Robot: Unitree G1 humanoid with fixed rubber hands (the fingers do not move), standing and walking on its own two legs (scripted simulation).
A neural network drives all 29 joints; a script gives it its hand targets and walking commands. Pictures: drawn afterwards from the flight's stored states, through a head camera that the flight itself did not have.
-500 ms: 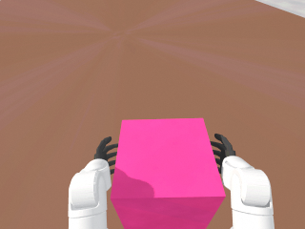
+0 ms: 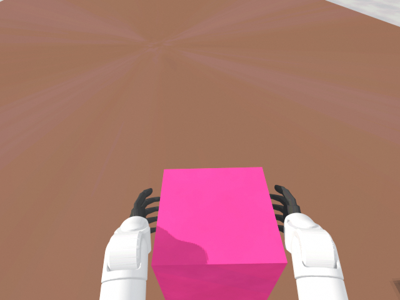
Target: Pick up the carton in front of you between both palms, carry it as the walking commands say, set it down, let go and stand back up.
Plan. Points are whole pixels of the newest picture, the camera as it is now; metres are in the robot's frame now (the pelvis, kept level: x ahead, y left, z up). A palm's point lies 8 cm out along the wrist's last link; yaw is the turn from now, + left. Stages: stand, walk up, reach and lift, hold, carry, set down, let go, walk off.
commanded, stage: carry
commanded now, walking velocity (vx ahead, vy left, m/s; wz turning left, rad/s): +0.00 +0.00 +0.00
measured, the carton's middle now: (214, 240) +0.28 +0.00 -0.03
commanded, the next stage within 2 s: hold in 0.66 s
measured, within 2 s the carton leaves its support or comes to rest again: neither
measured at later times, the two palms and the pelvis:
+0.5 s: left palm (142, 222) +0.28 +0.15 +0.04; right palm (289, 218) +0.28 -0.15 +0.04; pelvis -0.01 +0.00 +0.00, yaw +0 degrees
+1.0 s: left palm (150, 227) +0.27 +0.13 +0.04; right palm (304, 234) +0.25 -0.17 +0.05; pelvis -0.03 +0.00 +0.01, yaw -4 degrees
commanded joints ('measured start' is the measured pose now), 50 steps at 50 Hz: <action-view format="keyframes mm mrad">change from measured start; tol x4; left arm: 1 -479 -819 -530 -10 -242 -103 -216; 10 -570 -889 -424 177 -163 -279 -234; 18 -525 -911 -506 103 -207 -240 -233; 33 -523 -891 -496 94 -209 -220 -230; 34 -427 -908 -473 68 -206 -214 -232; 37 -472 -873 -496 18 -193 -233 -227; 50 -479 -868 -441 97 -151 -247 -213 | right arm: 1 -466 803 518 4 228 -98 205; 10 -565 873 414 192 151 -275 226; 17 -526 899 487 131 193 -247 226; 33 -519 875 485 110 196 -215 222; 36 -397 850 418 142 143 -250 205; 50 -530 857 432 161 163 -268 227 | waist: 1 -1 5 -169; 17 -2 12 -242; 33 -2 4 -221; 34 5 -87 -75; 36 -18 -16 -130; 43 -9 -14 -121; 50 13 -26 -37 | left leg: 1 163 103 -131 -59 109 -6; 19 182 107 -129 -28 208 -1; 33 169 103 -126 -30 179 -6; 34 448 -178 -287 -49 344 19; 35 522 -155 -306 -46 406 16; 36 445 -155 -298 -76 352 2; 39 503 -168 -299 -77 388 -6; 42 439 -178 -291 -92 326 -10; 50 509 -168 -287 -100 162 2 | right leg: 1 -68 -128 111 -112 158 -15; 10 -54 -124 109 -98 163 -22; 20 -30 -123 103 -62 254 -15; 33 -39 -126 109 -74 249 -18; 34 -81 62 263 -147 502 -10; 35 -92 65 269 -147 542 -4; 36 52 69 266 -167 432 -24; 40 57 65 269 -175 537 1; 42 108 70 258 -175 483 2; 50 -50 55 256 -208 222 -9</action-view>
